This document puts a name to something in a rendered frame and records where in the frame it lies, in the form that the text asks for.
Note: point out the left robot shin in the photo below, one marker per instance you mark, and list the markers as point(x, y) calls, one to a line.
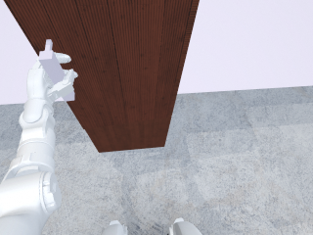
point(114, 222)

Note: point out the left robot upper arm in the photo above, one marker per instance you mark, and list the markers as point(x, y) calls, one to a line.
point(27, 201)

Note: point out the robot left thigh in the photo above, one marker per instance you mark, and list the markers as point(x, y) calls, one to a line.
point(115, 229)

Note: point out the cupboard door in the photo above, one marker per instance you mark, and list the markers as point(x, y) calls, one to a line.
point(126, 53)

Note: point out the left robot forearm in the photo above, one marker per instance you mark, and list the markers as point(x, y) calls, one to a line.
point(38, 140)

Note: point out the handle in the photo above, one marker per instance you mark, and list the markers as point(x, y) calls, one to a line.
point(51, 65)

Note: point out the left robot hand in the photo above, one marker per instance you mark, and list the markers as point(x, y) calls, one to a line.
point(40, 86)

